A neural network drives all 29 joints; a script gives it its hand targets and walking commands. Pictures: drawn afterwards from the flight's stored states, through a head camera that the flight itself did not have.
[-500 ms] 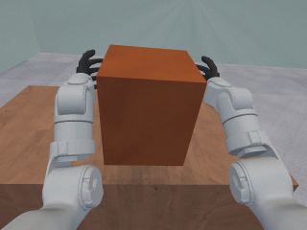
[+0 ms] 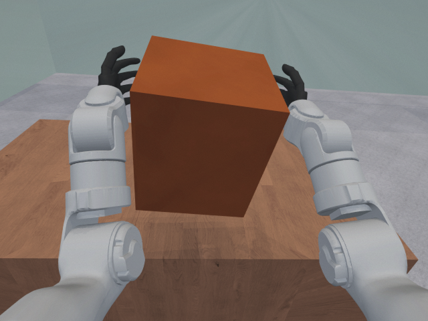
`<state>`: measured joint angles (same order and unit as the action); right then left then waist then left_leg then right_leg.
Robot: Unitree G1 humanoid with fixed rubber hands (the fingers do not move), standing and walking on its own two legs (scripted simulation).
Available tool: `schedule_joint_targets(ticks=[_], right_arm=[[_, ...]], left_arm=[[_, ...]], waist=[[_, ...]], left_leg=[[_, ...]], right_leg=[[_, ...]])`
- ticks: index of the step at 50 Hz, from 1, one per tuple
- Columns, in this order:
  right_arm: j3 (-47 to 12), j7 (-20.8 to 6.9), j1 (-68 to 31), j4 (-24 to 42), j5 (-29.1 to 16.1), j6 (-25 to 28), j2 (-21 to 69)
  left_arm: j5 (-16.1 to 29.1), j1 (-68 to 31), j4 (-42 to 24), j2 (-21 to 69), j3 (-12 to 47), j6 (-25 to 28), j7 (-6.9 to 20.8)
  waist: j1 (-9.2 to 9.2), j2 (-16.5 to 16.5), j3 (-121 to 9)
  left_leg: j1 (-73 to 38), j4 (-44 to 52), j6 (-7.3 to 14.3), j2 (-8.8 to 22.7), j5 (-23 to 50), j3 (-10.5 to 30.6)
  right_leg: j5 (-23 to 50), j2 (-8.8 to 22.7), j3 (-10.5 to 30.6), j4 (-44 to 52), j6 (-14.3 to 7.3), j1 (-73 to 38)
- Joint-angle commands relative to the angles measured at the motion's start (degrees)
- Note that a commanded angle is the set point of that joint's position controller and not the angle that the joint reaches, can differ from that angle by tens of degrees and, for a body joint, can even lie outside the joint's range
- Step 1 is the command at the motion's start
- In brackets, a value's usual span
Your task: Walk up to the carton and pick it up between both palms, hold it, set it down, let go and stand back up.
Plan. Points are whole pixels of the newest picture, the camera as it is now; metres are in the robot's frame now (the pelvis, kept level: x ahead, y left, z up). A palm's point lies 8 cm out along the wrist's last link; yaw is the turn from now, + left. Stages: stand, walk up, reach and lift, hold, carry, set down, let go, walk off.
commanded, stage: set down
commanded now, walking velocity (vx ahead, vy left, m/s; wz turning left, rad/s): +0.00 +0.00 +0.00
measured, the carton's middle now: (200, 131) +0.40 +0.02 +0.25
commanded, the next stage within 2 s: none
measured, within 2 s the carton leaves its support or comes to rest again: neither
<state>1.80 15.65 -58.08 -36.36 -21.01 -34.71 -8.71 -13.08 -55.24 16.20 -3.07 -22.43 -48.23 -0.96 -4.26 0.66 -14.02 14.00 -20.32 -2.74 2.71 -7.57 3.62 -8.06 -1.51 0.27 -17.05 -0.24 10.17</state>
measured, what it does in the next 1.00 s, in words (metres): stands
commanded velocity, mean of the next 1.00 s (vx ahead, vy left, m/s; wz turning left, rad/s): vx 0.00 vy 0.00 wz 0.00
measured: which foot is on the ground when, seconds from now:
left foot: down 0.00-1.00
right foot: down 0.00-1.00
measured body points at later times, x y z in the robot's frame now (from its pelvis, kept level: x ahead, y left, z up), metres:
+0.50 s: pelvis +0.01 +0.00 +0.00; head -0.03 +0.02 +0.45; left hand +0.43 +0.16 +0.25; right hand +0.44 -0.14 +0.26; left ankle +0.04 +0.15 -0.75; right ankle +0.01 -0.12 -0.75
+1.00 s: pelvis +0.00 +0.00 +0.00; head -0.04 +0.02 +0.45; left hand +0.42 +0.15 +0.24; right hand +0.43 -0.15 +0.23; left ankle +0.04 +0.15 -0.75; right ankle +0.01 -0.12 -0.75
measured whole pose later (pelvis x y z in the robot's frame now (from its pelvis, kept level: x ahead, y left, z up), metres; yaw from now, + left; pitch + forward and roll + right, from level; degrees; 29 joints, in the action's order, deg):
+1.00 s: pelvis +0.00 +0.00 +0.00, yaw +0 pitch +1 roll -1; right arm 6.6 5.9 -61.2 -62.7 -9.6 -7.0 -6.6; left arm -17.2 -52.2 28.1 1.5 -26.1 -28.3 -4.5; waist -3.9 0.7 -6.8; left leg 13.9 -20.3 -2.8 2.7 -7.4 3.6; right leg -7.9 -1.5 0.3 -17.2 -0.2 10.1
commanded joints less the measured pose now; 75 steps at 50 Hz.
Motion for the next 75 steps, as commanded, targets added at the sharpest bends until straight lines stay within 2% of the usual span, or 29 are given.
schedule_joint_targets(ticks=[1, 2, 4, 9, 12, 16, 18, 20, 22, 25, 26, 31, 32, 38, 41, 44, 49, 50, 52, 54, 58, 60, 63, 64, 65, 68, 75], right_arm=[[-1.93, -10.53, -51.52, 1.17, 4.20, 8.38, 29.97], [-0.47, -11.23, -52.52, 0.27, 5.94, 10.50, 29.89], [1.78, -12.04, -53.64, -0.44, 8.41, 14.11, 28.97], [1.74, -13.00, -54.78, 0.97, 10.37, 21.88, 27.71], [-1.04, -13.29, -53.29, 0.85, 9.65, 24.83, 28.51], [-6.18, -13.24, -51.41, 2.04, 7.04, 27.63, 30.72], [-9.88, -13.05, -51.30, 3.84, 4.80, 28.52, 32.08], [-12.51, -12.73, -50.33, 5.10, 3.17, 28.89, 33.03], [-14.51, -12.65, -48.83, 4.80, 1.94, 28.60, 33.61], [-15.47, -12.53, -45.51, 1.37, 1.37, 26.86, 34.00], [-15.98, -12.51, -44.20, 0.37, 1.15, 26.20, 34.18], [-12.73, -13.36, -40.73, -6.39, 2.37, 24.45, 32.76], [-12.10, -13.67, -41.05, -6.95, 2.92, 24.40, 32.76], [-6.83, -16.32, -46.58, -8.35, 6.59, 26.63, 32.03], [-4.21, -17.96, -47.90, -9.47, 8.88, 28.23, 31.65], [-1.87, -19.15, -49.60, -9.69, 10.65, 29.93, 30.56], [1.22, -20.47, -47.61, -13.74, 12.73, 30.92, 28.73], [1.51, -20.71, -47.07, -14.04, 13.01, 30.97, 28.35], [2.43, -20.97, -46.05, -15.39, 13.61, 31.04, 27.26], [2.39, -21.28, -47.00, -14.31, 13.78, 31.53, 27.13], [1.24, -21.63, -47.36, -13.01, 13.18, 32.50, 27.20], [0.60, -21.73, -47.49, -11.88, 12.92, 33.09, 27.34], [-1.25, -21.80, -47.09, -11.05, 11.86, 33.88, 27.83], [-1.28, -21.78, -47.14, -10.97, 11.81, 34.04, 27.76], [-1.78, -21.85, -46.31, -11.53, 11.72, 34.13, 28.15], [-1.60, -21.95, -43.95, -13.96, 11.86, 33.88, 27.80], [-0.70, -22.03, -39.48, -18.05, 12.31, 32.78, 26.43]], left_arm=[[1.53, -39.25, 16.04, 25.79, 11.87, 7.74, 12.40], [-0.16, -37.79, 19.44, 25.27, 9.91, 8.59, 12.87], [-2.00, -36.28, 22.46, 25.24, 8.32, 9.95, 13.44], [-1.33, -34.50, 20.48, 27.87, 10.96, 13.71, 11.33], [-0.26, -33.23, 17.96, 29.58, 14.27, 15.51, 9.49], [2.46, -34.64, 10.84, 32.93, 20.27, 18.21, 6.87], [4.04, -34.51, 7.22, 34.28, 23.25, 19.38, 5.27], [5.27, -34.42, 3.78, 35.67, 25.91, 20.16, 4.03], [5.76, -34.01, 2.27, 36.14, 27.17, 20.56, 3.04], [5.22, -33.21, 2.54, 34.90, 26.46, 20.33, 2.67], [4.75, -32.42, 2.71, 34.17, 25.83, 20.05, 2.69], [2.85, -31.48, 5.97, 32.08, 22.34, 19.26, 3.45], [2.33, -31.55, 6.99, 31.40, 21.10, 19.19, 3.64], [1.77, -34.83, 12.56, 32.82, 18.13, 20.66, 2.97], [1.43, -37.69, 12.82, 33.48, 18.08, 22.08, 1.91], [0.87, -38.09, 14.83, 34.18, 17.81, 22.95, 0.97], [-1.63, -35.14, 19.43, 32.20, 14.85, 22.70, 0.81], [-2.10, -33.84, 20.61, 31.83, 14.20, 22.45, 0.89], [-3.12, -31.98, 22.26, 31.07, 12.92, 22.23, 1.07], [-2.83, -32.22, 21.64, 31.35, 12.91, 22.46, 0.96], [-2.18, -32.90, 18.89, 32.39, 14.17, 23.37, 0.04], [-1.43, -33.12, 17.04, 33.38, 15.67, 23.90, -0.49], [-0.69, -33.19, 14.54, 34.80, 17.76, 24.97, -1.54], [-0.07, -33.67, 13.60, 35.49, 18.94, 25.22, -1.83], [-0.01, -33.68, 12.76, 35.72, 19.46, 25.53, -2.14], [-0.05, -32.59, 12.50, 35.72, 19.78, 25.90, -2.56], [-2.39, -28.05, 14.56, 33.53, 16.14, 24.91, -1.42]], waist=[[-0.63, -2.05, -3.59], [0.51, -1.57, -3.15], [1.41, -1.12, -4.33], [1.84, -1.28, -12.31], [2.28, -1.33, -14.82], [2.82, -2.26, -21.66], [3.64, -2.64, -25.52], [3.42, -3.07, -27.82], [3.70, -3.33, -27.86], [3.62, -2.59, -23.86], [4.16, -2.14, -22.27], [4.12, -2.16, -14.61], [4.76, -1.84, -13.77], [6.53, -2.04, -14.33], [7.63, -2.58, -16.63], [8.31, -2.76, -18.08], [9.17, -1.69, -13.88], [9.71, -1.33, -12.94], [9.45, -1.40, -10.46], [9.97, -1.72, -11.97], [10.40, -2.43, -15.94], [10.04, -2.66, -19.23], [10.69, -4.05, -22.48], [10.05, -4.33, -23.57], [10.45, -4.54, -24.08], [10.07, -4.94, -22.74], [10.57, -3.83, -14.81]], left_leg=[[-9.42, 4.34, 1.26, -5.32, -5.05, -4.72], [-9.29, 4.80, 1.82, -5.19, -5.87, -5.30], [-10.13, 5.46, 2.26, -5.19, -5.86, -6.25], [-15.45, 3.69, 1.63, -5.00, 3.17, -6.68], [-18.56, 1.98, 1.08, -4.88, 9.04, -6.20], [-24.02, -0.85, 0.18, -4.68, 18.23, -5.37], [-26.81, -2.87, -0.41, -4.68, 24.68, -4.81], [-29.57, -4.55, -1.08, -4.57, 30.64, -4.18], [-30.58, -5.48, -1.44, -4.47, 33.52, -3.89], [-28.61, -4.84, -1.22, -4.68, 31.24, -3.91], [-27.54, -4.48, -1.05, -4.75, 30.48, -4.06], [-24.81, -2.29, -0.89, -4.59, 24.73, -4.32], [-24.23, -1.85, -0.70, -4.57, 23.42, -4.45], [-22.65, 0.25, -0.14, -3.92, 15.85, -4.89], [-23.05, 1.22, -0.01, -3.42, 12.17, -5.01], [-22.77, 2.01, 0.19, -3.04, 8.72, -5.08], [-20.56, 3.20, 0.88, -3.00, 5.71, -5.91], [-19.90, 3.34, 1.05, -2.96, 5.66, -6.03], [-19.09, 3.63, 1.08, -3.00, 5.83, -6.23], [-19.41, 3.35, 0.89, -3.03, 7.18, -6.42], [-22.20, 1.76, 0.06, -2.72, 12.73, -6.22], [-23.94, 0.68, -0.46, -2.42, 16.03, -5.87], [-26.64, -1.07, -1.18, -2.01, 22.29, -5.56], [-27.72, -1.57, -1.56, -1.81, 23.77, -5.36], [-28.24, -2.02, -1.77, -1.57, 25.79, -5.20], [-28.58, -2.51, -2.29, -1.32, 27.57, -5.18], [-26.19, -1.90, -1.89, -1.53, 29.05, -6.09]], right_leg=[[-9.82, -1.74, -1.73, 5.35, 1.92, -9.21], [-11.49, -1.61, -2.09, 5.57, 1.97, -9.19], [-12.08, -1.64, -2.97, 5.79, 2.09, -10.34], [-4.47, -2.94, -5.66, 4.53, 2.33, -13.39], [0.06, -3.58, -6.46, 4.01, 2.24, -13.80], [7.20, -4.25, -7.19, 3.10, 2.24, -14.12], [11.47, -4.68, -7.03, 2.43, 2.03, -14.08], [14.79, -5.06, -6.97, 2.08, 1.90, -13.60], [16.10, -5.23, -6.73, 1.97, 1.77, -12.55], [16.13, -5.01, -6.26, 1.94, 1.91, -12.76], [16.39, -4.75, -5.75, 1.97, 2.10, -13.32], [12.34, -4.20, -5.52, 2.86, 2.36, -11.73], [11.03, -4.11, -5.41, 3.05, 2.32, -11.30], [3.46, -3.78, -5.73, 3.56, 1.74, -7.19], [0.25, -3.64, -6.26, 3.55, 1.47, -4.94], [-1.61, -3.55, -6.74, 3.23, 1.36, -3.30], [-2.83, -3.21, -6.85, 3.26, 1.74, -3.27], [-2.78, -3.12, -6.71, 3.38, 1.82, -3.53], [-2.69, -3.01, -6.77, 3.49, 1.96, -4.08], [-1.65, -3.05, -6.89, 3.17, 1.97, -4.34], [1.65, -3.47, -7.12, 2.74, 1.65, -4.36], [3.65, -3.84, -7.48, 2.41, 1.53, -3.76], [6.25, -4.15, -7.55, 2.11, 1.18, -2.71], [6.65, -4.38, -7.79, 2.06, 1.12, -1.71], [7.26, -4.41, -7.83, 2.03, 0.98, -1.36], [7.67, -4.56, -7.76, 2.27, 0.68, -0.42], [9.44, -4.39, -7.39, 2.62, 0.96, -1.92]])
